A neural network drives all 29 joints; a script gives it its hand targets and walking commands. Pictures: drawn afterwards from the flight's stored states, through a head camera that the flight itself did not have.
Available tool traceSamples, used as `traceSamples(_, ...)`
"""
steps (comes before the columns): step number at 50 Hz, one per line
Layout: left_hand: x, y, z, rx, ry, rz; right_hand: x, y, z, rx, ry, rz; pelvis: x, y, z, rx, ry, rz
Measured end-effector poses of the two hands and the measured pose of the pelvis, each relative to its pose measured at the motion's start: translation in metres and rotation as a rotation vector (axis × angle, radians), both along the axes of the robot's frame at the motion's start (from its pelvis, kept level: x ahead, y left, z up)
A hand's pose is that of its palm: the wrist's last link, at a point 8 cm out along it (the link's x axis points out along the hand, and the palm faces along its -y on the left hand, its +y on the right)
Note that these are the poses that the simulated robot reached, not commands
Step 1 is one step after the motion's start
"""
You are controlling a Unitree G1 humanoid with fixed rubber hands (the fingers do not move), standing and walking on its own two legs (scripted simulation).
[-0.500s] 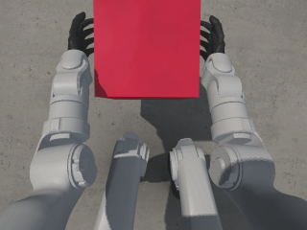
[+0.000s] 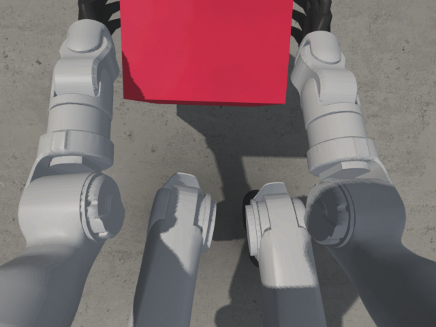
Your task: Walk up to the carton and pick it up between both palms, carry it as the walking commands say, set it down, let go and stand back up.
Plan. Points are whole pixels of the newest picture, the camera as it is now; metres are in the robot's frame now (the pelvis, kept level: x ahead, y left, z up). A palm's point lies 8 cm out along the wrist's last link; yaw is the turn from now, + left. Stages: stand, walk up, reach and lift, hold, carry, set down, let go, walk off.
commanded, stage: set down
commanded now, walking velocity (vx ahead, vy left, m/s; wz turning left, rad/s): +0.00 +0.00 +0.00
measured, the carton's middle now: (206, 43) +0.53 +0.08 -0.22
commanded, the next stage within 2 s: none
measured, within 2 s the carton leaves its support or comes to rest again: rests again in 0.98 s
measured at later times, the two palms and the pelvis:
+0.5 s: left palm (105, 28) +0.52 +0.23 -0.18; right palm (303, 36) +0.55 -0.07 -0.18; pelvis +0.00 +0.00 -0.02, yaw +0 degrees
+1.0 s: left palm (114, 39) +0.51 +0.22 -0.20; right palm (301, 45) +0.54 -0.08 -0.20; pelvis +0.00 +0.00 -0.04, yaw -1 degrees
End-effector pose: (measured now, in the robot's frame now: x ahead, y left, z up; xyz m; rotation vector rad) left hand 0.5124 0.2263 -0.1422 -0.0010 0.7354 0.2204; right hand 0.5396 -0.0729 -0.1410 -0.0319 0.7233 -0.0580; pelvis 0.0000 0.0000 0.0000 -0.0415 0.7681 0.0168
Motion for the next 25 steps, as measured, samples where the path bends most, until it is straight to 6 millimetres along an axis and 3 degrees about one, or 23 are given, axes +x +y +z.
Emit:
traceSamples(12, 0.009, -0.003, -0.028, 0.016, 0.025, -0.02, 0.005, -0.004, -0.033, -0.005, 0.021, 0.005, 0.004, 0.001, -0.017, 0.012, -0.053, -0.021)
traceSamples(25, 0.005, 0.001, -0.034, 0.015, 0.03, -0.013, 0.007, 0.001, -0.035, -0.004, 0.019, 0.017, 0.005, -0.004, -0.024, 0.019, -0.076, -0.023)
